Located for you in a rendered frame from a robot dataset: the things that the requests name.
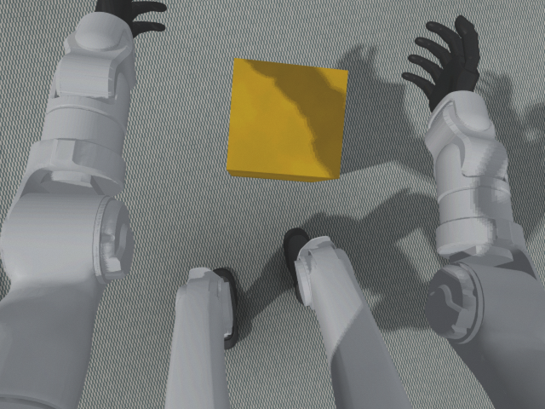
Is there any robot left forearm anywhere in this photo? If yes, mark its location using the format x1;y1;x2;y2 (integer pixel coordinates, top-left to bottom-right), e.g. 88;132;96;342
0;12;136;277

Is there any robot right upper arm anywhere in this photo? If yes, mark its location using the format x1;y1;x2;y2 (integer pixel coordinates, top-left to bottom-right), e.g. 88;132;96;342
424;262;545;409

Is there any robot left foot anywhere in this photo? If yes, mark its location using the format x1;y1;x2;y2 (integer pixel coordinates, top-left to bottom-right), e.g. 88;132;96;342
213;268;238;349

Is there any robot right hand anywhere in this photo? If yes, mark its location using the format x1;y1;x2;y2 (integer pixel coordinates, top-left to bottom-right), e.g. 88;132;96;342
402;15;480;112

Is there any carton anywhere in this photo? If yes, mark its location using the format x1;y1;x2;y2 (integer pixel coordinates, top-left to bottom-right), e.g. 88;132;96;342
227;58;348;182

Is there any robot foot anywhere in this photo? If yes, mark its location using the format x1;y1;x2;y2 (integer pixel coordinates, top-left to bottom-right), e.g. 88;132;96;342
213;268;238;349
284;228;310;305

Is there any robot right foot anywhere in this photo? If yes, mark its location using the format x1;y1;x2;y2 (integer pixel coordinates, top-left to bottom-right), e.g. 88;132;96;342
284;228;310;305

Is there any robot right forearm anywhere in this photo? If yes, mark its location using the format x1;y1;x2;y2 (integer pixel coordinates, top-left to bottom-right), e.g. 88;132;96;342
424;90;545;291

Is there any robot left hand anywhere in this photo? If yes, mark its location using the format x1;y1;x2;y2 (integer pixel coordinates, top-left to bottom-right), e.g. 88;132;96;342
95;0;167;38

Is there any robot left upper arm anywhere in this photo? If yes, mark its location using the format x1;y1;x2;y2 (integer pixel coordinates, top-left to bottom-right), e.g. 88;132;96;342
0;193;135;409

